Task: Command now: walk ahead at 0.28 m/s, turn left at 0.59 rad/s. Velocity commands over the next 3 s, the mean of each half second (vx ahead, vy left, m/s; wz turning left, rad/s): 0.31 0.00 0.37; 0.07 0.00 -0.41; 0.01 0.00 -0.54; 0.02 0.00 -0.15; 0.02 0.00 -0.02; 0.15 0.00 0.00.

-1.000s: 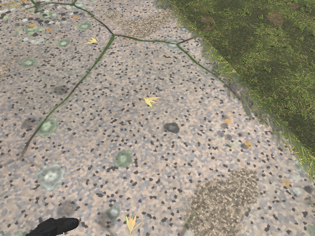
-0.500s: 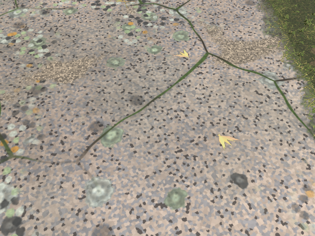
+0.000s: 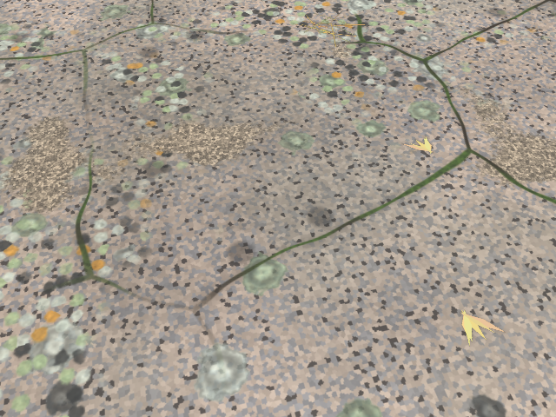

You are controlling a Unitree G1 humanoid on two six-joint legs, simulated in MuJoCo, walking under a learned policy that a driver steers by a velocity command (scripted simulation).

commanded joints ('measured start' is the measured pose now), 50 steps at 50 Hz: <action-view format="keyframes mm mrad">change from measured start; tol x32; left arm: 1 202 202 61 -14 21 -28 6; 50 6 179 53 -180 1 20 0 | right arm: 1 -38 -24 -5 -89 9 -16 -3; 50 -137 -111 -35 91 -25 -28 -20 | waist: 1 82 -115 -89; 19 99 -166 106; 25 -81 233 -478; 42 57 92 -42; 45 12 -391 -9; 50 5 -120 -68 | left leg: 1 -293 21 -29 212 -468 3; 8 -447 136 75 640 -11 -66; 14 -406 174 112 402 93 -93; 21 56 101 219 -61 120 -7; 24 869 563 -195 51 1044 232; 31 172 419 108 -253 415 196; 40 189 481 197 -257 140 167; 46 -245 117 208 612 -543 -117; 50 -243 168 116 634 -249 -88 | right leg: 1 385 -310 301 -274 -243 -137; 22 253 -213 -67 -74 741 -102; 24 -225 -40 -89 460 -341 34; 26 -276 -59 44 684 -388 46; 43 101 -51 -139 6 107 -59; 45 288 -333 324 -183 641 -239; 50 211 -259 255 -219 463 -242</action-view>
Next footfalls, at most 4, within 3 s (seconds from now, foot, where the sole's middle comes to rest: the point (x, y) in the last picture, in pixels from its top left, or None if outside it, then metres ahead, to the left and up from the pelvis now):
0.46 left None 0.24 0.19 -0.77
0.88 right None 0.26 -0.07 -0.77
1.38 left None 0.31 0.15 -0.77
1.72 right None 0.19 -0.09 -0.77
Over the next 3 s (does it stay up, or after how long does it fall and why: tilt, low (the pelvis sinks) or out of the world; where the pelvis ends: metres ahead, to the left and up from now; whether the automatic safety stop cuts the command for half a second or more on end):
stays up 0.28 0.04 0.01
